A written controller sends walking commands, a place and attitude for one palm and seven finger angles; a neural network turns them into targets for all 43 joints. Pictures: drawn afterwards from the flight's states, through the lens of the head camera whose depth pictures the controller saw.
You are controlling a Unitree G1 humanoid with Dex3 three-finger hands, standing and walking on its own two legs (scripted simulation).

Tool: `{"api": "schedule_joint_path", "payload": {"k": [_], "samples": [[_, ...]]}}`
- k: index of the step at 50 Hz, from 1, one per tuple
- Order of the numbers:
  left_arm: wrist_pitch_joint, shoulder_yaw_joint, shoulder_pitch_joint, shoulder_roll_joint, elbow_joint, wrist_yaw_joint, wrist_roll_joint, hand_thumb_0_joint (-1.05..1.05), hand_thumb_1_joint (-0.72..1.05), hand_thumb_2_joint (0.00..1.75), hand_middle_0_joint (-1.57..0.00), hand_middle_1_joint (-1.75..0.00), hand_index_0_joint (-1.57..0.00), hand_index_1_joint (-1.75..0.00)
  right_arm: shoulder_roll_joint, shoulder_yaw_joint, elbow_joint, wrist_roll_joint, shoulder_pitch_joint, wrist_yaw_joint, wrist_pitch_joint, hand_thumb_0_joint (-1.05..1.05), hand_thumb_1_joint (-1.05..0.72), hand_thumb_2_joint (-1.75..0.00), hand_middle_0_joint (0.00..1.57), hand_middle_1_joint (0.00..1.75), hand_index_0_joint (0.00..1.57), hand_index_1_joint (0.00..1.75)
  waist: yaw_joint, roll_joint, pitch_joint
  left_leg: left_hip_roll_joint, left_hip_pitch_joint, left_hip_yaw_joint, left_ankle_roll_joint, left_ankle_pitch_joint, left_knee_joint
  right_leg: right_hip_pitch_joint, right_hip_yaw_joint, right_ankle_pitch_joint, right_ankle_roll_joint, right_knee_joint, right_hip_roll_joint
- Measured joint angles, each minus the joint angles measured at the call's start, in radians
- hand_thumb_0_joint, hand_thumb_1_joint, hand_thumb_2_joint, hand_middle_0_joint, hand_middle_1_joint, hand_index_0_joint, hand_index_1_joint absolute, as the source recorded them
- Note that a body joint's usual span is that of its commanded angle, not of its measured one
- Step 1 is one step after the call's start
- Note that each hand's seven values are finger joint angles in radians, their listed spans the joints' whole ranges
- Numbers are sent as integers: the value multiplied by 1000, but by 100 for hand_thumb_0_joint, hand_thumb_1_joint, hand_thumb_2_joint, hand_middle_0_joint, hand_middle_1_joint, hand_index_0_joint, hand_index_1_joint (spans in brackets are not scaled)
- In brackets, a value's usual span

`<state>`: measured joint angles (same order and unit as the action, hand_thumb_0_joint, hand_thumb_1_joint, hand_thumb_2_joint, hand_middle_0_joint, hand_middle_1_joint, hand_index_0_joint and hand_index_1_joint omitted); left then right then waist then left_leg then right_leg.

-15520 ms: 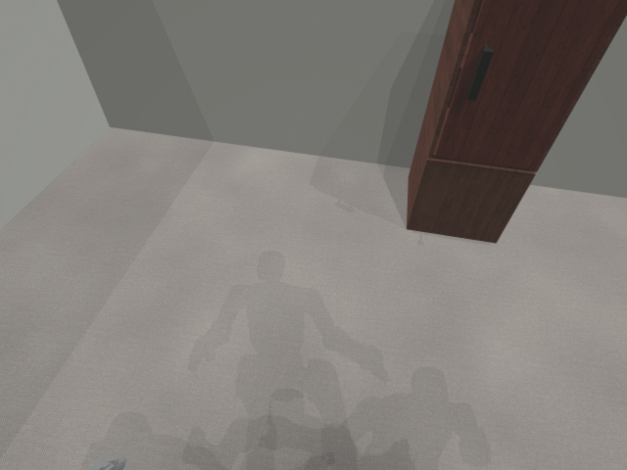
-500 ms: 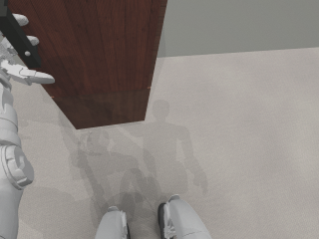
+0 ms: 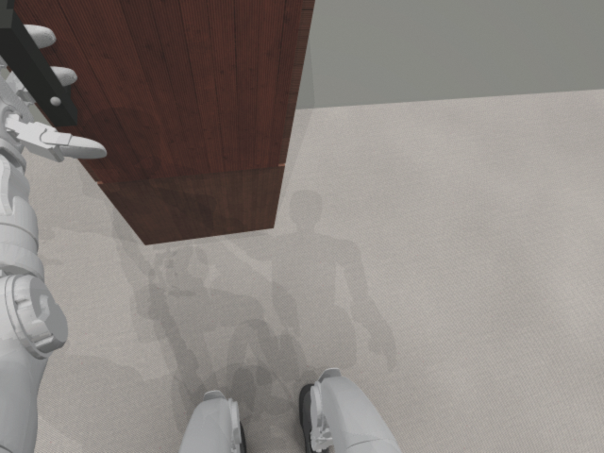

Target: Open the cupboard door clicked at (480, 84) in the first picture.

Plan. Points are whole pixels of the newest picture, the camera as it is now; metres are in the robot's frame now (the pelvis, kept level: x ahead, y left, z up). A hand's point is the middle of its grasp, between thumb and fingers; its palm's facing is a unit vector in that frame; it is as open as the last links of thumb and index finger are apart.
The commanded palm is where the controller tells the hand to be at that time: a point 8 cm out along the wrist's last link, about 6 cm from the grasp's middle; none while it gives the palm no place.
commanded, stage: close the thumb around the handle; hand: left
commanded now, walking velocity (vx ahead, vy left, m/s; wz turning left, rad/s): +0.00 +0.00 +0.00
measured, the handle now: (38, 62) +0.58 +0.27 +0.07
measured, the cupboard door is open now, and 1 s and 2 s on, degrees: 0 2 54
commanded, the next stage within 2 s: pull the door open along its arc in 0.72 s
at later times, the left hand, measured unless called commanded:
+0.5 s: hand (53, 103) +0.52 +0.24 +0.06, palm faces +0.09 -1.00 -0.02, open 7.9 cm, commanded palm +0.51 +0.27 +0.06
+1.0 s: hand (60, 109) +0.52 +0.24 +0.06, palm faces +0.09 -1.00 -0.01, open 6.1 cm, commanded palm +0.48 +0.27 +0.06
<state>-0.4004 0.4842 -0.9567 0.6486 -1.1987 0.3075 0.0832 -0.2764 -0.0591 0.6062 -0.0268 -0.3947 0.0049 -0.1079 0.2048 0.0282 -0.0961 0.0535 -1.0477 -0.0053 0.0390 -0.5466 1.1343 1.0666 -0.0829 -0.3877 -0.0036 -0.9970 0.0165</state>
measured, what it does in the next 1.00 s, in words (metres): stands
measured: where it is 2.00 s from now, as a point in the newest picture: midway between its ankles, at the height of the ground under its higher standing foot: outside the picture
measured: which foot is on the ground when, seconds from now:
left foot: down 0.00-1.00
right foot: down 0.00-1.00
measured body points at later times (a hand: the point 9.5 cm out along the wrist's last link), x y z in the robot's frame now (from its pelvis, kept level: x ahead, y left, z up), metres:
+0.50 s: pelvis +0.00 +0.00 +0.00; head +0.16 +0.04 +0.42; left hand +0.51 +0.30 +0.07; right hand -0.01 -0.26 -0.10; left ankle -0.02 +0.09 -0.65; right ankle +0.04 -0.13 -0.65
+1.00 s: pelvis +0.00 +0.00 +0.00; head +0.16 +0.03 +0.42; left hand +0.51 +0.29 +0.06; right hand -0.01 -0.26 -0.10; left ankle -0.02 +0.09 -0.65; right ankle +0.04 -0.13 -0.65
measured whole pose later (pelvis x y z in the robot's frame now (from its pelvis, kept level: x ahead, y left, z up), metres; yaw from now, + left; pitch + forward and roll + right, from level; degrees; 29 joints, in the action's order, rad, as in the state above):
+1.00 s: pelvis +0.00 +0.00 +0.00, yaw -1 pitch +26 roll -5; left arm -0.39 0.49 -0.89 0.62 -1.15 0.28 0.10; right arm -0.27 -0.06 0.59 -0.02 -0.40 0.01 -0.11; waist 0.20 0.03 -0.10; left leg 0.06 -1.03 -0.02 0.04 -0.55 1.13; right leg 1.06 -0.07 -0.38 -0.01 -0.99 0.02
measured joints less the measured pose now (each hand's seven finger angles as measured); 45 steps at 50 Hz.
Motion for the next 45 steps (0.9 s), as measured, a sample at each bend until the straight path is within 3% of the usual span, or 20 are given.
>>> {"api": "schedule_joint_path", "payload": {"k": [6, 11, 15, 31, 45], "samples": [[15, 6, -12, 4, -25, -15, -14, -1, -47, 31, -30, -120, -30, -120, 1, -5, -7, 0, 4, 0, -1, 1, -91, -90, 20, 30, 21, 30, 8, -1, 0, 0, 4, 0, 2, 0, 1, -4, 1, 0, -1, -1, 0], [-1, 4, 6, 1, -3, -23, -16, -1, -32, 37, -31, -122, -31, -122, 3, -2, -12, -3, -1, 3, 2, 1, -91, -90, 20, 30, 21, 30, 4, 2, 0, 0, 5, -4, 2, 0, 0, -3, 5, 1, -2, -1, 0], [-6, 0, 10, -11, -6, -14, -3, -1, -15, 44, -33, -123, -32, -124, 6, -4, -3, 0, -1, 5, -1, 1, -91, -90, 20, 30, 21, 30, -3, 3, -2, 0, 12, -5, 3, 0, -2, -10, 6, 1, -3, 1, 0], [-1, -1, -26, 4, -36, -9, -11, 1, 66, 79, -37, -132, -38, -132, 0, -7, 1, -2, 5, -3, 8, 1, -91, -90, 20, 30, 21, 30, 6, 0, 4, -5, -11, 0, 5, -1, 12, 9, 1, 0, -4, -10, -4], [6, 1, -16, 3, -17, -22, -11, 1, 66, 80, -35, -134, -36, -135, 5, -9, -8, -2, 4, 1, 7, 1, -91, -90, 20, 30, 21, 30, 7, 0, 3, -2, -13, 0, 3, 0, 14, 13, 3, 1, -2, -13, -1]]}}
